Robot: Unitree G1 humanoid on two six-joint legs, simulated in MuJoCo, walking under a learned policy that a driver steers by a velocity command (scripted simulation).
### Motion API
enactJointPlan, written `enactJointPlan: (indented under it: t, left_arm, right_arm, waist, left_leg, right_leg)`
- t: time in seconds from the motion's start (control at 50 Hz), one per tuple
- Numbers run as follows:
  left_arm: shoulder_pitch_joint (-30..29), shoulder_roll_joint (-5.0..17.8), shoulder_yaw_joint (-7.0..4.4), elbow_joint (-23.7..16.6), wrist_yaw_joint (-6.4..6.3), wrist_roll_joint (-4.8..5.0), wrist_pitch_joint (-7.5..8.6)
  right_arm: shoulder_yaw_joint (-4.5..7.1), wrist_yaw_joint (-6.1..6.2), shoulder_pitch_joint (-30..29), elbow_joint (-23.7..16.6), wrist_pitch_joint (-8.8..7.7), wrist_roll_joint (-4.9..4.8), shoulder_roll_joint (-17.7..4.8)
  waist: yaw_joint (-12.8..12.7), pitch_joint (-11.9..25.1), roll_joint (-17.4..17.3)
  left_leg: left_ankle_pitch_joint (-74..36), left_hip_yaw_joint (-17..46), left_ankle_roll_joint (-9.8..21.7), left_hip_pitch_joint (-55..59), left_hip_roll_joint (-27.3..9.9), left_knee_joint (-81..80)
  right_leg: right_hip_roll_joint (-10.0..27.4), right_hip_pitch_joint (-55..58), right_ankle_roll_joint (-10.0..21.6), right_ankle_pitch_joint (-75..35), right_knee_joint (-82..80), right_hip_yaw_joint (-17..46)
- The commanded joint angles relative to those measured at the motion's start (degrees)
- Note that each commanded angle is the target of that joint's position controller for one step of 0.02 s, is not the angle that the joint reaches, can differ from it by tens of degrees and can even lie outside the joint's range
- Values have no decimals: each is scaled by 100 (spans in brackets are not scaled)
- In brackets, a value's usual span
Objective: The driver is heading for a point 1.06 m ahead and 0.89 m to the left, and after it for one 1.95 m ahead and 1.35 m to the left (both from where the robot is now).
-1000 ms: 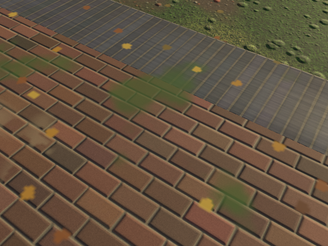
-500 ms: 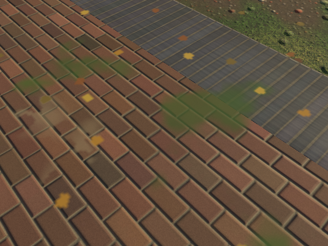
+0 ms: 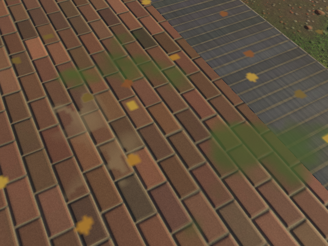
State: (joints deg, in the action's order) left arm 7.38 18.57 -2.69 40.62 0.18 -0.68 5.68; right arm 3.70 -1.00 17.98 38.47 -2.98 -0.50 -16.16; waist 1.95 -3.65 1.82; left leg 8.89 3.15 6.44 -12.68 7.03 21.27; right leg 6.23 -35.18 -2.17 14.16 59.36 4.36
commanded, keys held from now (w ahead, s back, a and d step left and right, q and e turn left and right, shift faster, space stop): w+q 1.00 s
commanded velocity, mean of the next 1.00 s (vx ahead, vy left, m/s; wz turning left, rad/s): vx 0.50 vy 0.00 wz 0.60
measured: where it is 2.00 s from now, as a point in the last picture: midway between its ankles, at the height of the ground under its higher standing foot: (47, 145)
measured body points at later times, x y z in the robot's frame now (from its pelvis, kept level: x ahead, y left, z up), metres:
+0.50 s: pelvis +0.29 -0.05 +0.00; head +0.31 -0.04 +0.45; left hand +0.29 +0.25 -0.11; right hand +0.50 -0.27 -0.10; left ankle +0.27 +0.10 -0.66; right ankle +0.32 -0.15 -0.74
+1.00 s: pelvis +0.52 +0.12 +0.00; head +0.54 +0.16 +0.45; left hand +0.50 +0.44 -0.10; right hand +0.76 -0.05 -0.09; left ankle +0.50 +0.18 -0.74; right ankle +0.66 -0.01 -0.66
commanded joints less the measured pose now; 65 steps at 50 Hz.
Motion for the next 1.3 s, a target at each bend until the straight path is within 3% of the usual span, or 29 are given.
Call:
enactJointPlan:
  t: [0.02,0.1,0.16,0.22,0.26,0.28,0.3,0.32,0.34,0.36,0.4,0.48,0.6,0.68,0.74,0.78,0.8,0.82,0.84,0.86,0.88,0.92,0.98,1.08,1.16,1.22,1.26,1.28,1.3]
  left_arm:
    - [-96,354,-87,-352,-26,-47,-31]
    - [-934,212,-19,-555,59,31,39]
    - [-1165,376,-76,-665,132,91,104]
    - [-888,556,-175,-630,161,113,169]
    - [187,809,-329,-422,96,44,227]
    - [1097,1136,-404,-362,39,-21,215]
    - [1405,1413,-481,-138,97,-46,136]
    - [1193,785,-351,-279,116,81,104]
    - [954,489,-271,-321,74,90,57]
    - [689,436,-233,-335,61,30,21]
    - [513,305,-186,-237,25,-28,21]
    - [581,416,-254,-16,21,62,104]
    - [670,699,-325,193,-18,77,12]
    - [980,903,-381,378,-31,180,-106]
    - [961,1151,-456,396,-71,268,-223]
    - [867,1105,-425,341,-120,295,-294]
    - [1076,675,-260,229,-122,67,-265]
    - [1440,75,-43,-144,-47,-40,-102]
    - [681,686,-154,-203,19,180,75]
    - [303,812,-186,-364,50,326,173]
    - [310,724,-159,-301,11,233,218]
    - [471,753,-207,-214,-10,42,157]
    - [473,556,-172,-209,-9,-30,-8]
    - [-626,236,-45,-501,28,-9,-15]
    - [-1151,343,-68,-675,130,90,71]
    - [-981,521,-157,-662,168,107,129]
    - [-193,677,-276,-478,116,81,176]
    - [580,912,-358,-402,72,-17,205]
    - [1313,1394,-488,-264,45,-115,146]
  right_arm:
    - [259,133,-194,-366,-113,-22,-978]
    - [276,192,155,-162,-41,-69,-1057]
    - [266,210,358,-17,8,-116,-1002]
    - [281,243,303,18,83,-99,-989]
    - [173,209,178,-51,97,-60,-689]
    - [39,199,305,-170,87,63,-347]
    - [-26,192,1132,-298,36,-174,-171]
    - [83,221,955,-108,47,-228,-822]
    - [165,213,271,-194,76,-175,-1090]
    - [167,222,-33,-253,98,-108,-1025]
    - [174,163,-183,-337,110,-92,-802]
    - [88,123,-380,-470,205,-96,-427]
    - [2,-54,-1183,-633,103,-82,-291]
    - [-11,-194,-1762,-870,94,-110,-292]
    - [134,-231,-1497,-916,141,-62,-574]
    - [437,-151,55,-522,199,-82,-1073]
    - [590,-25,825,-335,267,-132,-1536]
    - [588,-38,486,-505,172,-136,-2011]
    - [439,-84,581,-586,69,-106,-1435]
    - [355,-97,377,-508,-16,-65,-1203]
    - [308,-93,45,-517,-55,-74,-1078]
    - [216,-51,-487,-637,-63,22,-839]
    - [222,40,-481,-526,-100,2,-885]
    - [257,185,-67,-249,-37,-47,-1031]
    - [267,212,300,-20,10,-105,-1050]
    - [269,243,310,47,73,-103,-1005]
    - [224,229,184,21,108,-81,-856]
    - [107,198,159,-66,93,-22,-548]
    - [-7,200,875,-175,54,-140,-200]
  waist:
    - [-146,286,-381]
    - [207,220,-552]
    - [258,234,-651]
    - [55,300,-900]
    - [-511,963,-829]
    - [-788,1905,-74]
    - [-355,2420,1986]
    - [-509,1869,1099]
    - [-663,1145,544]
    - [-563,743,139]
    - [-356,361,305]
    - [-308,195,313]
    - [-550,47,149]
    - [-680,-134,140]
    - [-333,198,352]
    - [552,1029,215]
    - [714,1521,-697]
    - [6,2220,-1795]
    - [513,2289,-962]
    - [452,1450,-805]
    - [177,1029,-332]
    - [-227,717,-412]
    - [-328,579,-422]
    - [60,294,-555]
    - [251,226,-626]
    - [104,265,-824]
    - [-321,578,-895]
    - [-679,1318,-579]
    - [-574,2290,931]
  left_leg:
    - [-1216,1273,952,-94,-1308,-927]
    - [-538,1210,614,-264,-1105,-769]
    - [-309,1668,552,219,-1297,-334]
    - [-590,2138,443,655,-1484,202]
    - [-1082,1881,153,363,-1057,1409]
    - [131,1342,-89,-460,-637,3078]
    - [2640,810,-433,-2540,-10,4772]
    - [2304,947,-526,-3128,-521,5418]
    - [1750,737,-571,-3239,-704,5480]
    - [1358,565,-608,-3028,-894,5340]
    - [951,523,-604,-2664,-1197,4900]
    - [680,312,-675,-2795,-1358,4259]
    - [-899,-82,-658,-2625,-1305,2438]
    - [-814,-390,-460,-2483,-1182,1660]
    - [30,-791,-122,-1722,-731,1456]
    - [-168,-887,275,493,-287,1010]
    - [-200,573,633,2244,-1185,973]
    - [1337,4017,1732,3590,-2461,154]
    - [1749,4279,1576,3530,-2532,-434]
    - [1260,3461,1345,2871,-2375,-523]
    - [570,2817,1165,2046,-2117,-505]
    - [-508,2091,1028,940,-1752,-670]
    - [-1339,1629,1102,252,-1576,-843]
    - [-876,1165,714,-170,-1125,-758]
    - [-374,1610,586,81,-1285,-435]
    - [-475,2105,480,573,-1476,87]
    - [-1030,2070,274,501,-1233,775]
    - [-752,1740,71,-15,-921,2069]
    - [1262,893,-417,-1966,-78,4096]
  right_leg:
    - [-88,-84,-229,-956,-961,-113]
    - [-480,521,-220,-2089,-2491,-182]
    - [-564,580,-96,-1963,-2973,15]
    - [-603,913,139,-1143,-3153,60]
    - [-366,2621,527,-1125,-3379,81]
    - [675,4248,867,-861,-3219,1132]
    - [1808,5750,1763,665,-3929,3979]
    - [1756,5387,1581,1837,-4196,4059]
    - [1507,4666,1330,1586,-4264,3030]
    - [1261,3952,1218,788,-4358,2312]
    - [896,3146,1154,-185,-4622,1359]
    - [877,2924,1337,-1026,-5028,451]
    - [722,3189,1169,-1837,-5116,-775]
    - [910,3705,1029,-2174,-4983,-1142]
    - [968,4091,864,-4569,-4022,-1456]
    - [711,3385,603,-5078,-1920,-1734]
    - [401,1786,351,-2157,-72,-1705]
    - [-782,-418,97,2131,1646,-809]
    - [-586,-1010,184,1885,2009,113]
    - [-374,-1305,291,1278,1751,40]
    - [-134,-993,302,807,1272,42]
    - [97,-264,190,331,642,89]
    - [33,-3,-86,1,46,-78]
    - [-351,269,-253,-1688,-2018,-157]
    - [-566,603,-131,-1972,-2862,-30]
    - [-597,819,82,-1282,-3104,82]
    - [-626,1936,354,-1117,-3421,-104]
    - [39,3364,698,-1052,-3237,443]
    - [1416,5586,1611,-4,-3494,2751]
